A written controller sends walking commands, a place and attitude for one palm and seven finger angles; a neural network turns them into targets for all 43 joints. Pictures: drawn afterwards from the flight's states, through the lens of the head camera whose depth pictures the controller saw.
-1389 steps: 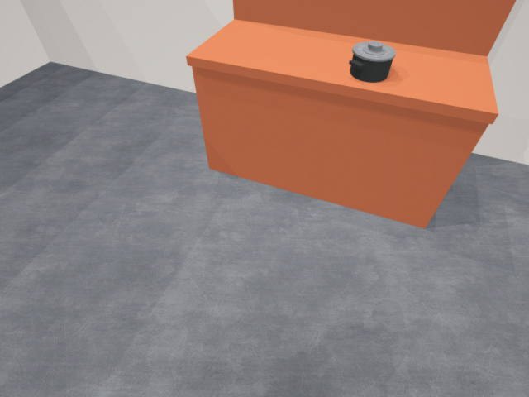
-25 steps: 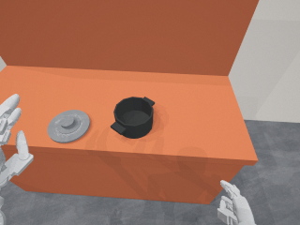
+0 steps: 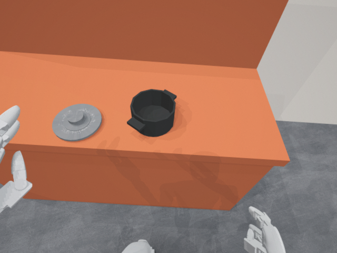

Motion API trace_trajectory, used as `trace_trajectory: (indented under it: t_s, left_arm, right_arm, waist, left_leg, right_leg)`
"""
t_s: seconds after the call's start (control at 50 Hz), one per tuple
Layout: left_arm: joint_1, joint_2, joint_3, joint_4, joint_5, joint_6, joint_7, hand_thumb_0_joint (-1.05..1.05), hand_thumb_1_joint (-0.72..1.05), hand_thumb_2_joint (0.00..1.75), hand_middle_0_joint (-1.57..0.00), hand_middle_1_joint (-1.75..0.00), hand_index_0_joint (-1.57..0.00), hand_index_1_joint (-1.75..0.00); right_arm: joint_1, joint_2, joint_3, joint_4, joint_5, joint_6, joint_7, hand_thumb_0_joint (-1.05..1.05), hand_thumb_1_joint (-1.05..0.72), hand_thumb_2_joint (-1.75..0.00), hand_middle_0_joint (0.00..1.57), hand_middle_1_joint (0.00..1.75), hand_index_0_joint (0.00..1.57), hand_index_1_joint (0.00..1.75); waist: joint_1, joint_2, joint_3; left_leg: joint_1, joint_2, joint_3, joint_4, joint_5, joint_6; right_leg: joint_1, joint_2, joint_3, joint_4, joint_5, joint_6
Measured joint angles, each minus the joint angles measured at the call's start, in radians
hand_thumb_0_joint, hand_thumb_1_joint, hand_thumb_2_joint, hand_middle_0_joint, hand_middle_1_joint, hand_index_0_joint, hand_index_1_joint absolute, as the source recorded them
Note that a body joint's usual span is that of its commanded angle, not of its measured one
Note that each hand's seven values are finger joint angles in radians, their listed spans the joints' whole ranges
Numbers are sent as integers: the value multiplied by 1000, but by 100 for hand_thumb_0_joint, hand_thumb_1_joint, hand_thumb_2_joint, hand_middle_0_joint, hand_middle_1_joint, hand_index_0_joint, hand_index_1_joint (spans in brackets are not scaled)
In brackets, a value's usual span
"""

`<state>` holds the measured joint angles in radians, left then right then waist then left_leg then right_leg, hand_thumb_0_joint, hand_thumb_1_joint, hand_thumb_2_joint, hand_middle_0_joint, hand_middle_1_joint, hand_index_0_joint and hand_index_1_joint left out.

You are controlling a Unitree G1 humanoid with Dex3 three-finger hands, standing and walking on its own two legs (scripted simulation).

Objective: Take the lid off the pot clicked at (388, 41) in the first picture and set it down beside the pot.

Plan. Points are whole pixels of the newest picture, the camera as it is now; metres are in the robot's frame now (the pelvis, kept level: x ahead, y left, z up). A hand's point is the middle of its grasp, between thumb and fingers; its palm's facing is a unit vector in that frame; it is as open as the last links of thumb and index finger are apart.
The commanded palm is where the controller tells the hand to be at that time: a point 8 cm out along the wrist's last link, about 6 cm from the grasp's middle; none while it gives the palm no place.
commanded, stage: step back with the hand held close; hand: left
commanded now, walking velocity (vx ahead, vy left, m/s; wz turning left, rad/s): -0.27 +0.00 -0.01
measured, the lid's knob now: (75, 117) +0.50 +0.34 -0.06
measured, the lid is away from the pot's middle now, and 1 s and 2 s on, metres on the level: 0.26 0.26 0.26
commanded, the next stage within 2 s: stop stepping back and stand still in 0.98 s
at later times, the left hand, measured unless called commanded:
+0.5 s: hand (18, 212) +0.15 +0.23 +0.17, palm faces +0.29 -0.85 -0.43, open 7.4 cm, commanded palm +0.09 +0.28 +0.19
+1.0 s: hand out of the picture +0.09 +0.24 +0.17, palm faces +0.26 -0.89 -0.37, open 7.4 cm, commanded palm +0.02 +0.29 +0.19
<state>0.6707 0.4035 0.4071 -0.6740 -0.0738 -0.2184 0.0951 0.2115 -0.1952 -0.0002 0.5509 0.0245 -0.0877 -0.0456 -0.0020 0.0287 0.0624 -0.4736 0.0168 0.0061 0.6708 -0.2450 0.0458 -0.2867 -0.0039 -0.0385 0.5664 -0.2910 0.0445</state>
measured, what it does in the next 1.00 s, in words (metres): walks backwards: right foot, then left foot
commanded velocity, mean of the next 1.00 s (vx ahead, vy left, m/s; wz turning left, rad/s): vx -0.39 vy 0.00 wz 0.02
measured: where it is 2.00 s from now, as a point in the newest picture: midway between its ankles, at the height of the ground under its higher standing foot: outside the picture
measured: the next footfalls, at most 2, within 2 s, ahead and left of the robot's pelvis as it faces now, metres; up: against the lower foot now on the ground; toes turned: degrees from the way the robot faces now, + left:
right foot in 0.78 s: -0.08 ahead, -0.14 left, +0.00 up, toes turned -5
left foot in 1.00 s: -0.08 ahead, +0.12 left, +0.00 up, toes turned -2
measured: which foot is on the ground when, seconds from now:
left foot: down 0.00-0.78, up 0.80-0.98, down 1.00-1.00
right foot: down 0.00-0.56, up 0.58-0.76, down 0.78-1.00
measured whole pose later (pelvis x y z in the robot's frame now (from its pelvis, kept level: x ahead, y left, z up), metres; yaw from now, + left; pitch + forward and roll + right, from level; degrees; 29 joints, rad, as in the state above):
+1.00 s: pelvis -0.12 +0.02 -0.01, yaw -2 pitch +2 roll -2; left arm 0.57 0.42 0.39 -0.65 -0.06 -0.27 0.12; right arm 0.20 -0.18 0.00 0.58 0.02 -0.08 -0.04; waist -0.05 -0.07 0.01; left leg -0.36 0.02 0.00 0.70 -0.34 0.00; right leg -0.36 -0.03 -0.03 0.67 -0.33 0.04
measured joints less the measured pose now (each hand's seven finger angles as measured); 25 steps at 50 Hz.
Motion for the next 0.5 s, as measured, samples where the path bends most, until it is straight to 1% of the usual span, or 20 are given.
trace_trajectory:
  t_s: [0.08, 0.12, 0.18, 0.2, 0.26, 0.3, 0.36, 0.4, 0.46, 0.5]
  left_arm:
    - [-32, -12, -11, 17, 3, -1, 10, 2, 89, 90, -21, -30, -21, -30]
    - [-48, -11, -6, 26, 10, 1, 14, 2, 89, 90, -21, -30, -21, -30]
    - [-61, 5, 13, 18, 14, 5, 17, 2, 89, 90, -21, -30, -21, -30]
    - [-60, 11, 19, 10, 13, 3, 18, 2, 89, 90, -21, -30, -21, -30]
    - [-62, 19, 19, -15, 12, -10, 13, 2, 89, 90, -21, -30, -21, -30]
    - [-55, 27, 15, -25, 11, -20, 6, 2, 89, 90, -21, -30, -21, -30]
    - [-38, 36, 14, -25, 10, -29, 1, 2, 89, 90, -21, -30, -21, -30]
    - [-26, 35, 12, -21, 7, -31, 4, 2, 89, 90, -21, -30, -21, -30]
    - [-18, 22, 2, -22, 6, -37, 12, 2, 89, 90, -21, -30, -21, -30]
    - [-25, 10, -10, -24, 7, -42, 19, 2, 89, 90, -21, -30, -21, -30]
  right_arm:
    - [-1, -7, -2, 9, -1, -6, -9, 1, -90, -90, 21, 30, 20, 30]
    - [-2, -7, 0, 3, -3, -14, -10, 1, -90, -90, 21, 30, 20, 30]
    - [-6, 0, 4, -14, -8, -35, -7, 1, -90, -90, 21, 30, 20, 30]
    - [-9, 3, 7, -17, -10, -42, -4, 1, -90, -90, 21, 30, 20, 30]
    - [-23, 4, 13, -19, -14, -55, 5, 1, -90, -90, 21, 30, 20, 30]
    - [-25, 8, 15, -21, -13, -53, 9, 1, -90, -90, 21, 30, 20, 30]
    - [-19, 15, 13, -22, -13, -42, 11, 1, -90, -90, 21, 30, 20, 30]
    - [-13, 18, 10, -15, -14, -36, 11, 1, -90, -90, 21, 30, 20, 30]
    - [-6, 15, 2, 9, -17, -30, 10, 1, -90, -90, 21, 30, 21, 30]
    - [-3, 6, -6, 24, -18, -25, 9, 1, -90, -90, 21, 30, 21, 30]
  waist:
    - [-1, -11, -5]
    - [2, -17, -4]
    - [4, -25, 4]
    - [7, -28, 5]
    - [8, -15, 24]
    - [6, -10, 27]
    - [0, -10, 22]
    - [-3, -16, 15]
    - [-4, -34, 7]
    - [-9, -40, 4]
  left_leg:
    - [-7, 1, 4, 9, 43, 13]
    - [-10, 2, 10, 7, 42, 20]
    - [-16, 5, 17, -8, 59, 21]
    - [-20, 6, 20, -11, 64, 20]
    - [-26, 20, 16, -17, 80, 16]
    - [-31, 24, 12, -20, 87, 12]
    - [-46, 24, 10, -13, 61, 4]
    - [-56, 22, 11, -2, 18, -5]
    - [-68, 8, 11, 22, -66, -21]
    - [-71, 1, 7, 33, -69, -22]
  right_leg:
    - [-11, -1, 1, 24, -6, 6]
    - [-23, -1, 6, 42, -36, -3]
    - [-25, 4, 5, 63, -74, -16]
    - [-17, 6, 4, 50, -71, -18]
    - [-11, 16, -4, 10, 12, -9]
    - [-17, 17, -13, 11, 13, -9]
    - [-31, 13, -24, 20, 12, -18]
    - [-40, 8, -27, 23, 17, -17]
    - [-52, -4, -24, 38, 16, -16]
    - [-57, -10, -24, 56, 10, -12]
